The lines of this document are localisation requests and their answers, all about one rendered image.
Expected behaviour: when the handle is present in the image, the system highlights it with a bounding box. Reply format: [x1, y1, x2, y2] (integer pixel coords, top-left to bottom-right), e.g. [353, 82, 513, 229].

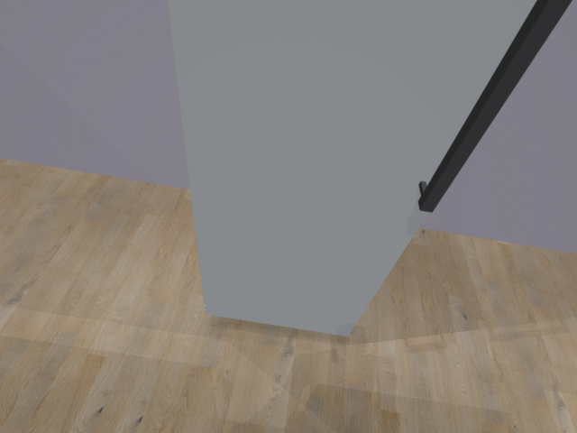
[418, 0, 572, 213]

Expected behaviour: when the fridge door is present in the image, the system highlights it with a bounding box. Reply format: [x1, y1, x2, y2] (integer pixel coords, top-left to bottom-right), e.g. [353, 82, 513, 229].
[170, 0, 537, 336]

